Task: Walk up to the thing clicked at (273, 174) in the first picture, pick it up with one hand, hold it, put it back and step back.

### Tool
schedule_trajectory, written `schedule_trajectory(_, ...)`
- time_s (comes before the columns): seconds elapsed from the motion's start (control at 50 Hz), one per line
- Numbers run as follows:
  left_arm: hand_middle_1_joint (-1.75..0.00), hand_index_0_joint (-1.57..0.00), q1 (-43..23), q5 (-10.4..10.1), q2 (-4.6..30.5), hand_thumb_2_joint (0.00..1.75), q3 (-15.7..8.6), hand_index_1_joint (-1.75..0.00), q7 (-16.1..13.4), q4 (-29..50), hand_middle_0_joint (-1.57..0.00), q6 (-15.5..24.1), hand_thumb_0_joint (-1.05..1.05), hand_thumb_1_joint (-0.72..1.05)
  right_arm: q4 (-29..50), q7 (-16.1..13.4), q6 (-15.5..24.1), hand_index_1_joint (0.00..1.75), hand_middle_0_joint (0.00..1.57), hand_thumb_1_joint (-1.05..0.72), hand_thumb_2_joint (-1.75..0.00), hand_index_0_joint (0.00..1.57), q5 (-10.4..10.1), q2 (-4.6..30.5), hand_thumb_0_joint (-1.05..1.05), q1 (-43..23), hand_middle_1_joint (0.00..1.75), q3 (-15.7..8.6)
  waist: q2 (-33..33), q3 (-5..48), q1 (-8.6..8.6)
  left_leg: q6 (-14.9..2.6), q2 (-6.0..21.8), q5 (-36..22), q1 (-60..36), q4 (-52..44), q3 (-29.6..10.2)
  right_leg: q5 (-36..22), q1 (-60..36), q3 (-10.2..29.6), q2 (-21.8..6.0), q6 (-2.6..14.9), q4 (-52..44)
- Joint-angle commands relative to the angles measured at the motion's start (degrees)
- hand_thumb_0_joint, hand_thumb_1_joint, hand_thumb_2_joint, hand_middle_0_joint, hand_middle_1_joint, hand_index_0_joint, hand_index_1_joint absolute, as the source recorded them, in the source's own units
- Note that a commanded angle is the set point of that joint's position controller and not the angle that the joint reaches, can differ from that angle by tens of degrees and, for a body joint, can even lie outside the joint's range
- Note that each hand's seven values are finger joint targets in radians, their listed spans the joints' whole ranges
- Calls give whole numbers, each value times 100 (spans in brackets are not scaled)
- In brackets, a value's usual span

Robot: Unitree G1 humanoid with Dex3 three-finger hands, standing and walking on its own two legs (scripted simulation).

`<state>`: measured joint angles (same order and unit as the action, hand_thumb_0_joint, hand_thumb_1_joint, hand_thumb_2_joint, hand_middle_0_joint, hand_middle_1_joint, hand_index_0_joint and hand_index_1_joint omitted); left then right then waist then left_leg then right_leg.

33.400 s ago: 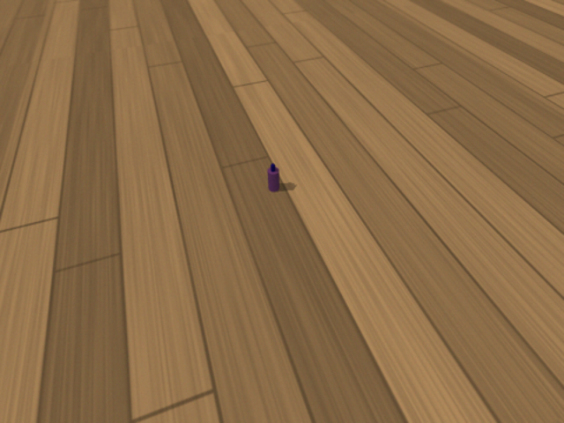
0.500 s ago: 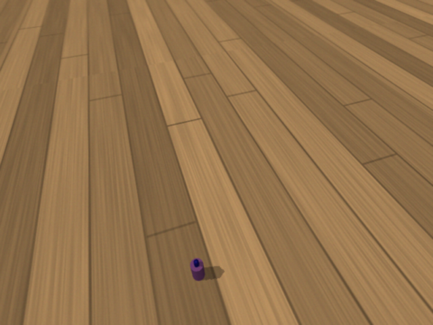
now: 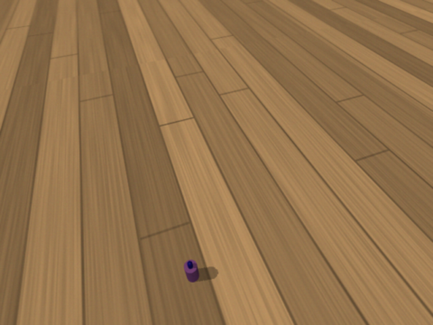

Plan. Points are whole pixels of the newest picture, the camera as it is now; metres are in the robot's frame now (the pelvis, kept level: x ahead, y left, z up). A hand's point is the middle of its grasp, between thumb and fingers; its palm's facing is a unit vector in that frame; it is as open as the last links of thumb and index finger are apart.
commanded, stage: stand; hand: left
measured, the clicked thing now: (191, 269) +0.44 +0.16 -0.70
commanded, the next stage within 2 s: step back in 0.64 s
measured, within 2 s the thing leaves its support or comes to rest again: neither
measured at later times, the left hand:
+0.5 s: hand out of the picture +0.10 +0.24 -0.15, palm faces -0.02 -0.94 -0.34, open 7.4 cm
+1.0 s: hand out of the picture +0.10 +0.30 -0.18, palm faces -0.02 -0.93 -0.38, open 7.4 cm
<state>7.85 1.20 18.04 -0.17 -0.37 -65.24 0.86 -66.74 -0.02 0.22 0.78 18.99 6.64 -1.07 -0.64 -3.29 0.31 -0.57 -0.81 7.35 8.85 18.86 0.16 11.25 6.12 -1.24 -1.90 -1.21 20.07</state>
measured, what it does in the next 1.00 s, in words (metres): stands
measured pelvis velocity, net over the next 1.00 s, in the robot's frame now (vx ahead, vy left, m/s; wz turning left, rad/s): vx -0.03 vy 0.03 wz -0.01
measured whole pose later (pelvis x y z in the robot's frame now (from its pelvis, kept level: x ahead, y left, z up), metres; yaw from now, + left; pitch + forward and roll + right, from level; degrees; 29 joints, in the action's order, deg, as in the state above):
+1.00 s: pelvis -0.03 +0.03 -0.03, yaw -1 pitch -2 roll -1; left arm 2.3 0.7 22.8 -4.1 -0.9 -54.3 -3.5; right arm -57.7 1.0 -2.0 0.9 22.6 5.9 -3.4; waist 1.2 -10.9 0.6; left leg -3.3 -2.0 15.5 20.5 38.1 0.5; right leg 26.1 20.1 3.9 -0.2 0.9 45.1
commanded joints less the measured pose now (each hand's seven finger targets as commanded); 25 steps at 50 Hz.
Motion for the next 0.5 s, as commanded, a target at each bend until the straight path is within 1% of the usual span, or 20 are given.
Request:
schedule_trajectory(0.0, -30, -20, -162, -7, 1216, 90, -216, -30, -85, 262, -20, 96, 0, 90, 322, -54, 108, 30, 20, -90, -90, 20, 15, 1132, 0, -246, 30, -199, 86, 246, -27, -67, 698, 185, -111, -377, -681, 145, 203, 586, -556, 196, -529)
schedule_trajectory(0.02, -30, -20, -183, -13, 1222, 90, -220, -30, -80, 270, -20, 97, 0, 90, 326, -57, 123, 30, 20, -90, -90, 20, 13, 1117, 0, -233, 30, -196, 70, 329, -17, -67, 725, 62, -185, -376, -671, 10, 152, 592, -571, 206, -502)
schedule_trajectory(0.04, -30, -20, -206, -27, 1223, 90, -222, -30, -76, 274, -20, 98, 0, 90, 308, -54, 124, 30, 20, -90, -90, 20, 9, 1119, 0, -178, 30, -184, 52, 284, 5, -50, 700, 125, -91, -405, -674, 7, 135, 586, -549, 196, -515)
schedule_trajectory(0.06, -30, -20, -179, -25, 1218, 90, -219, -30, -76, 280, -20, 108, 0, 90, 322, -49, 134, 30, 20, -90, -90, 20, 9, 1115, 0, -261, 30, -186, 93, 362, -42, -66, 723, -122, -183, -361, -665, -182, 59, 579, -573, 206, -502)
schedule_trajectory(0.08, -30, -20, -205, -14, 1210, 90, -220, -30, -82, 281, -20, 111, 0, 90, 338, -53, 138, 30, 20, -90, -90, 20, 5, 1103, 0, -279, 30, -188, 116, 427, -21, -63, 735, -260, -256, -332, -653, -271, 61, 560, -563, 188, -492)
schedule_trajectory(0.1, -30, -20, -235, -22, 1230, 90, -232, -30, -83, 308, -20, 109, 0, 90, 331, -65, 149, 30, 20, -90, -90, 20, 12, 1136, 0, -260, 30, -193, 90, 532, -29, -75, 753, -428, -348, -269, -610, -481, -9, 591, -591, 202, -466)
schedule_trajectory(0.14, -30, -20, -234, -36, 1244, 90, -233, -30, -80, 301, -20, 117, 0, 90, 312, -70, 159, 30, 20, -90, -90, 20, -2, 1143, 0, -255, 30, -177, 90, 570, -38, -73, 770, -702, -427, -255, -612, -725, -67, 581, -592, 188, -453)
schedule_trajectory(0.16, -30, -20, -260, -39, 1227, 90, -233, -30, -88, 310, -20, 121, 0, 90, 323, -71, 164, 30, 20, -90, -90, 20, -10, 1133, 0, -234, 30, -180, 98, 682, -4, -77, 790, -1011, -492, -196, -578, -1081, -165, 557, -615, 185, -393)
schedule_trajectory(0.2, -30, -20, -270, -53, 1210, 90, -221, -30, -88, 300, -20, 126, 0, 90, 309, -76, 158, 30, 20, -90, -90, 20, -11, 1107, 0, -224, 30, -156, 203, 600, -12, -72, 797, -1094, -450, -200, -575, -1179, -182, 534, -601, 166, -392)
schedule_trajectory(0.22, -30, -20, -287, -51, 1227, 90, -233, -30, -90, 307, -20, 120, 0, 90, 303, -90, 153, 30, 20, -90, -90, 20, -9, 1164, 0, -228, 30, -176, 156, 669, -13, -75, 799, -1096, -531, -181, -554, -1200, -195, 561, -605, 175, -401)
schedule_trajectory(0.24, -30, -20, -303, -53, 1229, 90, -235, -30, -89, 308, -20, 108, 0, 90, 294, -91, 156, 30, 20, -90, -90, 20, -7, 1159, 0, -178, 30, -167, 137, 605, -3, -52, 797, -1054, -454, -231, -554, -1150, -200, 543, -595, 176, -390)
schedule_trajectory(0.26, -30, -20, -298, -60, 1211, 90, -230, -30, -89, 295, -20, 102, 0, 90, 291, -92, 151, 30, 20, -90, -90, 20, 2, 1165, 0, -264, 30, -160, 109, 552, -36, -52, 802, -1105, -475, -226, -555, -1156, -180, 528, -589, 178, -397)
schedule_trajectory(0.28, -30, -20, -270, -53, 1197, 90, -228, -30, -90, 286, -20, 96, 0, 90, 297, -94, 155, 30, 20, -90, -90, 20, -3, 1193, 0, -261, 30, -175, 86, 586, -28, -55, 812, -1104, -523, -218, -554, -1152, -178, 533, -590, 174, -407)
schedule_trajectory(0.3, -30, -20, -304, -53, 1225, 90, -234, -30, -85, 304, -20, 92, 0, 90, 300, -95, 153, 30, 20, -90, -90, 20, 7, 1174, 0, -230, 30, -160, 101, 540, -12, -42, 793, -995, -451, -252, -528, -1054, -146, 533, -579, 168, -433)
schedule_trajectory(0.36, -30, -20, -293, -51, 1227, 90, -239, -30, -87, 291, -20, 94, 0, 90, 312, -83, 154, 30, 20, -90, -90, 20, -5, 1162, 0, -278, 30, -153, 131, 479, -22, -37, 821, -1062, -486, -267, -561, -1055, -124, 503, -574, 157, -434)
schedule_trajectory(0.38, -30, -20, -308, -47, 1237, 90, -239, -30, -90, 288, -20, 97, 0, 90, 318, -85, 138, 30, 20, -90, -90, 20, -4, 1168, 0, -287, 30, -153, 173, 407, -13, -31, 800, -864, -407, -278, -566, -928, -86, 526, -573, 141, -507)
schedule_trajectory(0.44, -30, -20, -334, -42, 1247, 90, -250, -30, -93, 304, -20, 105, 0, 90, 335, -89, 140, 30, 20, -90, -90, 20, -10, 1186, 0, -310, 30, -162, 146, 520, -16, -51, 825, -1040, -514, -237, -545, -1164, -185, 530, -604, 155, -476)
schedule_trajectory(0.46, -30, -20, -389, -43, 1275, 90, -267, -30, -96, 321, -20, 102, 0, 90, 342, -95, 144, 30, 20, -90, -90, 20, -3, 1172, 0, -297, 30, -164, 140, 590, 4, -44, 830, -1073, -554, -245, -523, -1199, -198, 545, -608, 165, -450)
schedule_trajectory(0.48, -30, -20, -365, -45, 1264, 90, -262, -30, -90, 325, -20, 107, 0, 90, 348, -92, 142, 30, 20, -90, -90, 20, 0, 1182, 0, -293, 30, -156, 102, 522, -8, -35, 817, -1058, -500, -269, -528, -1146, -179, 527, -589, 160, -463)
